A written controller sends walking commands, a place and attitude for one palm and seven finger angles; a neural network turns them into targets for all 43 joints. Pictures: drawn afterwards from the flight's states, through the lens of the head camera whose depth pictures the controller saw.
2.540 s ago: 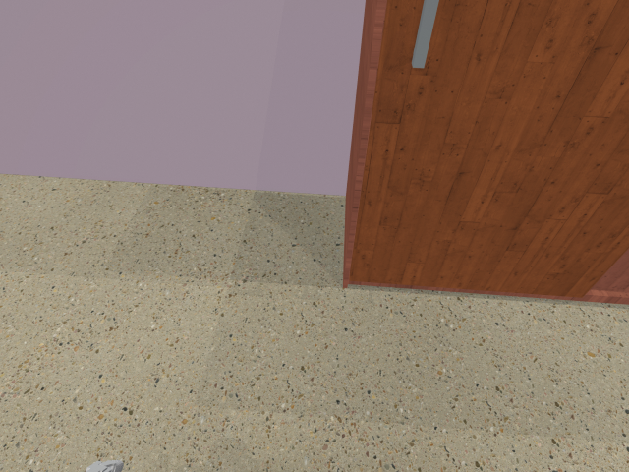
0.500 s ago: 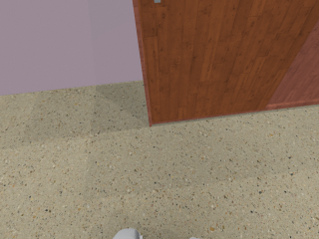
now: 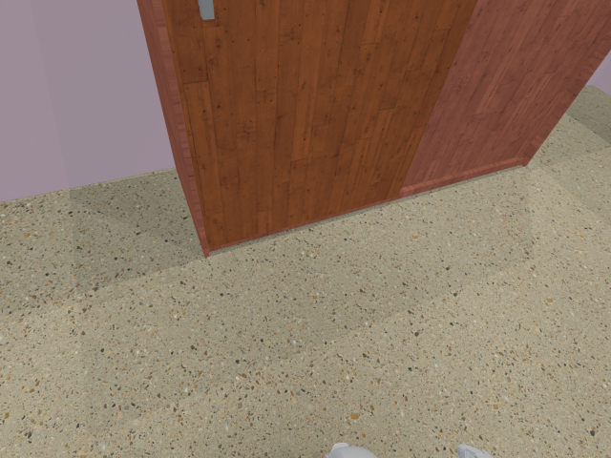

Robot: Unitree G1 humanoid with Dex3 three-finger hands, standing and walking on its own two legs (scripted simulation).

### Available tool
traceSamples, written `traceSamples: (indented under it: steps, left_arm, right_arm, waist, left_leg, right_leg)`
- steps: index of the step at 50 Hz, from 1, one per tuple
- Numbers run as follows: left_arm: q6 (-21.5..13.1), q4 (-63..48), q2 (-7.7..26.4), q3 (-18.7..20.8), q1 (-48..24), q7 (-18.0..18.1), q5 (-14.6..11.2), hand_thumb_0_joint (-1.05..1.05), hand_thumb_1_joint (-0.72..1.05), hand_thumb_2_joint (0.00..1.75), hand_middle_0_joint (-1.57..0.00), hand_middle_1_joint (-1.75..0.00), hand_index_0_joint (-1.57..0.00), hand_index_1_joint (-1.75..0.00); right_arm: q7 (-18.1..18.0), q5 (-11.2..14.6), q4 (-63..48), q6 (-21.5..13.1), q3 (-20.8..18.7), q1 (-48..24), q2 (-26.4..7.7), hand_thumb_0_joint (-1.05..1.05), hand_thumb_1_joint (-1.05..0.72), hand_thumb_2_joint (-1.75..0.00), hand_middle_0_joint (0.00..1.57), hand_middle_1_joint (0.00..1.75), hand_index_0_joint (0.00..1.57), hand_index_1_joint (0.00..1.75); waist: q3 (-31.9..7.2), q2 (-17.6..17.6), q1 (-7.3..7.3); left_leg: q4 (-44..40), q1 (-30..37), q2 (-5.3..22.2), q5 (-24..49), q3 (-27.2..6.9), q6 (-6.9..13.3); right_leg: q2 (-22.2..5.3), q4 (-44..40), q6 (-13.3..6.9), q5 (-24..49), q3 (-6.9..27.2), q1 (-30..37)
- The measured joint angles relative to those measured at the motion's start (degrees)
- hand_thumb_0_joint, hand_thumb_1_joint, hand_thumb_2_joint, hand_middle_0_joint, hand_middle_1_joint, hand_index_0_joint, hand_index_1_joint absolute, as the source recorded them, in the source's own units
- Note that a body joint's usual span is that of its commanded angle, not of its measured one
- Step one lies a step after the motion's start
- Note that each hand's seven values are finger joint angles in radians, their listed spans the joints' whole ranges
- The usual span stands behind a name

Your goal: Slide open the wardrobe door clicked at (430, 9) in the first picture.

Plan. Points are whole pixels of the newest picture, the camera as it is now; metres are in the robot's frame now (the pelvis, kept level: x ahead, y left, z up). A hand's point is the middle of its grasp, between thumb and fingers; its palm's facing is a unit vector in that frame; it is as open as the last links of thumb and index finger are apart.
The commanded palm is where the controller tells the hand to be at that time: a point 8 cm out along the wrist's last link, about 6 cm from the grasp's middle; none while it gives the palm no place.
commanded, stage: walk to a spot facing it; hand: left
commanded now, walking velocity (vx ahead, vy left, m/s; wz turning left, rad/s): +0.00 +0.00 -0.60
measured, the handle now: out of the picture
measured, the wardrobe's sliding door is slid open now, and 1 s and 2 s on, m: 0.00 0.00 0.00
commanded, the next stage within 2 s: turn to face it in 1.22 s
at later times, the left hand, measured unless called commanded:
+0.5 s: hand (225, 445) +0.16 +0.12 -0.15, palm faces -0.30 -0.93 -0.23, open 7.3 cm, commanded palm none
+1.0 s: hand (252, 336) +0.33 +0.11 -0.16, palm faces -0.50 -0.85 -0.17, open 7.4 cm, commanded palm none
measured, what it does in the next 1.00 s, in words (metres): walks ahead, turning right: right foot, then left foot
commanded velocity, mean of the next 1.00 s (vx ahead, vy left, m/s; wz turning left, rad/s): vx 0.25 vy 0.00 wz -0.56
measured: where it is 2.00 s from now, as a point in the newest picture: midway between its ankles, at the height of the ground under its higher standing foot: (361, 449)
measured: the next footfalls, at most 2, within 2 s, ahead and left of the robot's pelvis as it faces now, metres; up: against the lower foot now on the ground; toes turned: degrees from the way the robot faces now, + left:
right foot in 0.36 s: +0.00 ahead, -0.15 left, +0.00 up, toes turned -21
left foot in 0.76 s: +0.28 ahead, +0.02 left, +0.00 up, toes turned -19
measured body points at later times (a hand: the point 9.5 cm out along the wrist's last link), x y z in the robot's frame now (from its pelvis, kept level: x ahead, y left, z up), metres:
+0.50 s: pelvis +0.01 -0.04 +0.00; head +0.02 -0.05 +0.45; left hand +0.18 +0.17 -0.13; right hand -0.07 -0.30 -0.15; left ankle +0.04 +0.10 -0.67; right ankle -0.04 -0.14 -0.74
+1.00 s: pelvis +0.18 -0.03 +0.01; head +0.19 -0.01 +0.46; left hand +0.36 +0.15 -0.15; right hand +0.07 -0.25 -0.13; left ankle +0.24 +0.04 -0.74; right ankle +0.11 -0.15 -0.63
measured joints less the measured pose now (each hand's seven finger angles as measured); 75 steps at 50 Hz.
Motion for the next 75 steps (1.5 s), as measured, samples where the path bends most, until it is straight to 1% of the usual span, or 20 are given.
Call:
traceSamples:
  steps: [3,6,13,18,21,24,31,37,38,40,43,47,52,57,64,66,67,70,72,75]
  left_arm:
    - [0.0,-0.51,0.5,0.35,-0.22,-0.74,0.06,0.01,0.91,0.9,-0.2,-0.3,-0.2,-0.3]
    - [0.32,-0.65,0.16,0.21,-0.45,-1.07,-0.16,0.01,0.91,0.9,-0.2,-0.3,-0.2,-0.3]
    - [0.86,-0.27,-1.86,-0.77,-2.84,-1.59,-0.34,0.01,0.91,0.9,-0.2,-0.3,-0.2,-0.3]
    - [-1.09,-0.98,-3.15,-1.82,-3.61,-2.2,-0.1,0.01,0.91,0.9,-0.2,-0.3,-0.2,-0.3]
    - [-3.28,-0.87,-4.46,-2.56,-3.32,-1.09,-0.65,0.01,0.91,0.9,-0.2,-0.3,-0.2,-0.3]
    - [-4.32,-0.27,-5.22,-2.9,-0.41,-0.27,-0.63,0.01,0.91,0.9,-0.2,-0.3,-0.2,-0.3]
    - [-5.46,3.61,-5.58,-3.27,5.31,-0.19,-0.24,0.01,0.91,0.9,-0.2,-0.3,-0.2,-0.3]
    - [-5.1,5.91,-4.77,-2.43,8.6,-0.02,-0.14,0.01,0.91,0.9,-0.2,-0.3,-0.2,-0.3]
    - [-4.88,6.07,-4.64,-2.13,9.29,-0.06,-0.28,0.01,0.91,0.9,-0.2,-0.3,-0.2,-0.3]
    - [-3.83,6.96,-4.03,-1.44,9.09,-0.19,-0.58,0.01,0.91,0.9,-0.2,-0.3,-0.2,-0.3]
    - [-2.72,7.73,-3.16,-0.55,7.7,-0.86,-0.14,0.01,0.91,0.9,-0.2,-0.3,-0.2,-0.3]
    - [-2.7,5.54,-2.83,0.3,5.08,-1.57,0.27,0.01,0.91,0.9,-0.2,-0.3,-0.2,-0.3]
    - [-2.18,3.2,-3.73,0.73,1.97,-1.75,0.49,0.01,0.92,0.9,-0.19,-0.3,-0.2,-0.3]
    - [-1.47,2.41,-4.7,0.31,-1.94,-1.95,0.53,0.01,0.92,0.9,-0.19,-0.3,-0.19,-0.3]
    - [-2.57,0.93,-5.85,-0.79,-7.7,-1.84,0.24,0.01,0.91,0.9,-0.19,-0.3,-0.2,-0.3]
    - [-4.46,0.01,-5.48,-1.29,-8.59,-1.69,0.2,0.01,0.91,0.9,-0.2,-0.3,-0.2,-0.3]
    - [-5.38,-0.24,-5.67,-1.48,-9.19,-1.24,-0.27,0.01,0.91,0.9,-0.2,-0.3,-0.2,-0.3]
    - [-5.85,-0.26,-6.26,-2.24,-9.2,0.35,-0.91,0.0,0.91,0.9,-0.2,-0.3,-0.2,-0.3]
    - [-5.55,0.72,-6.95,-2.79,-8.37,1.35,-0.83,0.0,0.91,0.9,-0.2,-0.3,-0.2,-0.3]
    - [-5.18,2.9,-7.97,-3.85,-6.98,2.03,-0.55,0.0,0.91,0.9,-0.2,-0.3,-0.2,-0.3]
  right_arm:
    - [0.0,-0.34,0.65,0.09,0.31,1.98,0.44,0.0,-0.9,-0.9,0.2,0.3,0.2,0.3]
    - [0.1,-0.39,1.2,-0.04,0.16,3.64,0.59,0.0,-0.9,-0.9,0.2,0.3,0.2,0.3]
    - [0.77,-0.68,2.86,-0.09,-0.72,6.47,-0.06,0.0,-0.9,-0.9,0.2,0.3,0.2,0.3]
    - [1.41,-0.6,4.5,0.24,-1.53,9.7,-2.21,0.0,-0.9,-0.9,0.2,0.3,0.2,0.3]
    - [1.82,-0.56,6.37,2.32,-1.88,10.1,-3.78,0.0,-0.9,-0.9,0.2,0.3,0.2,0.3]
    - [2.47,-0.98,6.85,2.65,-2.26,9.14,-4.11,0.01,-0.9,-0.9,0.2,0.3,0.2,0.3]
    - [3.36,-0.92,3.44,0.39,-2.5,5.61,-2.76,0.01,-0.9,-0.9,0.2,0.3,0.2,0.3]
    - [3.41,-0.39,1.6,-1.71,-1.67,3.0,-1.13,0.01,-0.9,-0.9,0.2,0.3,0.2,0.3]
    - [3.17,-0.47,1.09,-2.56,-1.39,2.85,-1.13,0.0,-0.9,-0.9,0.2,0.3,0.2,0.3]
    - [2.58,-0.9,0.87,-3.7,-0.84,2.01,-0.29,0.0,-0.9,-0.9,0.2,0.3,0.2,0.3]
    - [1.9,-0.98,1.58,-4.0,-0.17,3.16,1.41,0.0,-0.9,-0.9,0.2,0.3,0.2,0.3]
    - [0.69,-0.58,4.4,-4.22,-0.51,6.63,2.97,0.0,-0.92,-0.9,0.2,0.3,0.2,0.3]
    - [0.55,-0.38,7.46,-4.27,-1.18,10.8,2.64,0.0,-0.93,-0.9,0.2,0.3,0.2,0.3]
    - [0.84,-0.5,9.66,-3.88,-1.39,13.98,2.72,0.0,-0.92,-0.9,0.2,0.3,0.2,0.3]
    - [1.24,-0.88,10.5,-2.18,-1.93,16.69,2.62,0.0,-0.91,-0.9,0.2,0.3,0.2,0.3]
    - [1.71,-0.38,10.2,-1.43,-1.89,17.83,2.83,0.0,-0.9,-0.9,0.2,0.3,0.2,0.3]
    - [1.72,-0.11,10.21,-0.68,-1.8,16.86,2.53,0.0,-0.9,-0.9,0.2,0.3,0.2,0.3]
    - [0.98,0.12,9.62,0.71,-1.65,12.43,1.75,0.01,-0.9,-0.9,0.2,0.3,0.2,0.3]
    - [0.63,-0.21,8.73,0.88,-1.49,9.52,1.21,0.01,-0.9,-0.9,0.2,0.3,0.2,0.3]
    - [0.49,-0.29,7.09,0.57,-1.08,6.55,0.96,0.0,-0.91,-0.9,0.2,0.3,0.2,0.3]
  waist:
    - [0.19,0.37,-0.02]
    - [0.51,1.18,-0.31]
    - [2.13,3.23,-2.32]
    - [1.0,5.38,-3.51]
    - [0.76,7.12,-3.45]
    - [-0.33,6.52,-2.86]
    - [-1.13,4.67,-2.05]
    - [-0.87,2.91,0.18]
    - [-0.97,2.88,0.32]
    - [-0.34,1.93,0.38]
    - [-0.58,1.58,-0.18]
    - [-1.23,1.64,-0.1]
    - [-1.38,1.92,-0.97]
    - [0.13,2.27,-2.84]
    - [3.31,4.1,-5.67]
    - [3.43,4.02,-5.52]
    - [4.23,4.57,-5.26]
    - [5.34,4.93,-5.09]
    - [4.56,5.26,-4.98]
    - [2.45,5.67,-5.29]
  left_leg:
    - [-2.05,2.04,1.37,0.83,1.81,0.16]
    - [-2.93,3.24,2.68,0.96,3.9,0.17]
    - [-1.12,3.6,5.85,-0.54,9.19,-0.94]
    - [7.34,0.88,9.57,-5.39,12.3,-3.1]
    - [25.24,-6.66,8.84,-11.7,4.93,-4.01]
    - [32.23,-12.35,7.35,-6.63,2.03,-4.68]
    - [22.7,-17.46,6.93,1.95,1.12,-5.91]
    - [6.14,-11.21,4.59,3.15,2.21,-4.98]
    - [3.15,-9.32,4.43,4.23,2.45,-4.29]
    - [6.95,-9.53,4.73,5.24,4.38,-1.28]
    - [5.96,-6.07,5.59,2.87,7.04,0.41]
    - [-1.42,-0.28,5.51,4.28,10.24,0.32]
    - [-6.93,5.11,4.92,3.98,14.34,0.3]
    - [-8.31,9.34,5.26,1.55,17.9,-0.9]
    - [-0.41,11.61,9.67,-6.63,21.96,-4.98]
    - [11.54,7.53,12.07,-9.84,19.63,-5.36]
    - [20.42,3.66,12.28,-12.29,15.33,-5.45]
    - [38.85,-6.63,9.09,-12.91,5.08,-5.25]
    - [41.21,-11.29,8.06,-9.56,2.54,-4.99]
    - [34.15,-14.26,7.16,-5.66,1.16,-4.65]
  right_leg:
    - [-2.49,10.9,1.41,0.78,-3.35,-2.01]
    - [-5.15,11.24,2.2,0.94,-5.08,-0.88]
    - [-8.47,-3.85,1.67,-1.67,-8.65,5.94]
    - [-7.35,-20.68,-1.73,1.98,-11.82,14.23]
    - [-5.71,-18.44,-3.65,3.93,-11.51,13.81]
    - [-5.01,-22.21,-3.92,4.43,-9.29,16.45]
    - [-4.52,-29.66,-3.27,6.24,-4.91,22.11]
    - [-4.93,-26.74,-1.15,1.29,-1.77,24.64]
    - [-4.73,-23.36,-1.39,-0.8,-1.08,23.68]
    - [-4.74,-8.12,-2.44,-5.38,-1.44,18.18]
    - [-5.36,11.11,-3.25,-2.16,-5.57,9.08]
    - [-7.9,17.47,-2.22,6.6,-9.09,0.34]
    - [-10.83,13.88,-0.53,12.64,-9.76,-5.65]
    - [-12.79,2.94,0.39,13.38,-10.99,-6.03]
    - [-9.83,-14.61,-2.06,9.81,-14.61,1.12]
    - [-8.74,-17.97,-4.55,14.31,-15.11,4.16]
    - [-8.06,-15.3,-5.79,12.74,-15.09,3.34]
    - [-6.83,-14.22,-7.0,8.17,-14.65,4.95]
    - [-6.17,-17.29,-6.1,8.95,-14.47,7.15]
    - [-5.8,-21.51,-6.25,10.1,-14.99,10.15]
